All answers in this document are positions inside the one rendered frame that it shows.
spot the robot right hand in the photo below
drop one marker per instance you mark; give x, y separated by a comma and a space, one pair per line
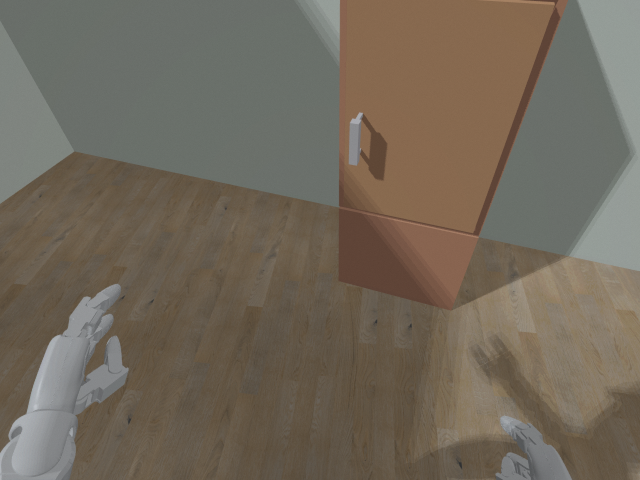
544, 462

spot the left robot forearm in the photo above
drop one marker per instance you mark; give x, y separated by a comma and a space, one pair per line
41, 447

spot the robot left hand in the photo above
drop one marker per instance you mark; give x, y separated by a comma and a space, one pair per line
61, 373

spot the handle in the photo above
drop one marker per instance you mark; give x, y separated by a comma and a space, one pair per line
354, 140

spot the cupboard door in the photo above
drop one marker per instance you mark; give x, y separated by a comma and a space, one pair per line
439, 83

